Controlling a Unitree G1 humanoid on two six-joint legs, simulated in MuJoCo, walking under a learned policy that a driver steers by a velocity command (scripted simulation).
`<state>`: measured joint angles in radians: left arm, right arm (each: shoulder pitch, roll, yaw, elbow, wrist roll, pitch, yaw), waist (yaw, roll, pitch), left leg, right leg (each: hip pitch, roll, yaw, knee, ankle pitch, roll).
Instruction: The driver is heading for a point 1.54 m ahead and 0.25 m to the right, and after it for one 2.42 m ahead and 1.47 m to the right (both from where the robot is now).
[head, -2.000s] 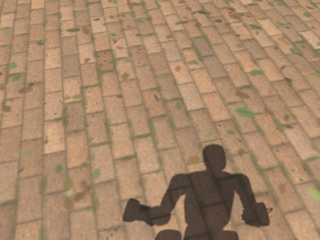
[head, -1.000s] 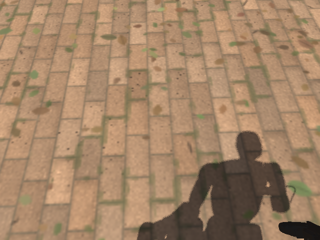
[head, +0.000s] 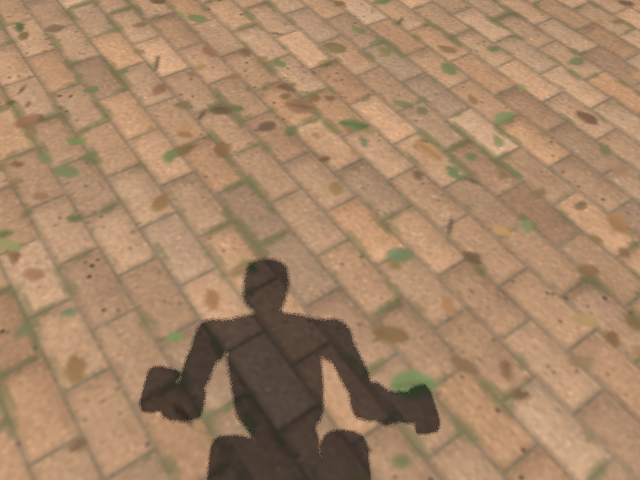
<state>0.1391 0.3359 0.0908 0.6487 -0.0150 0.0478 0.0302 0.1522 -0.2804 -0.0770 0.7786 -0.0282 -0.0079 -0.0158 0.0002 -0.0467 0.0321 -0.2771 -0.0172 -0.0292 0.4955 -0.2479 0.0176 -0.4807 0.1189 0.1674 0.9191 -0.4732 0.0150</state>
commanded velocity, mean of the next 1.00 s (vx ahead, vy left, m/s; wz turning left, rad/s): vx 0.01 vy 0.00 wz -0.37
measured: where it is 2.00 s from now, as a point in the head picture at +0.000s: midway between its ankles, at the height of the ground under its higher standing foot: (426, 468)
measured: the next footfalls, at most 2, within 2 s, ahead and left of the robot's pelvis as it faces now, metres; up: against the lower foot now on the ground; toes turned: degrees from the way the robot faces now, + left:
right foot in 0.34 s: +0.01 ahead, -0.15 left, +0.00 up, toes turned -14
left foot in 0.76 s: +0.08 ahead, +0.07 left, +0.00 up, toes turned -20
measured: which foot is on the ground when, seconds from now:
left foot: down 0.00-0.34, up 0.36-0.74, down 0.76-1.00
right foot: up 0.00-0.32, down 0.34-1.00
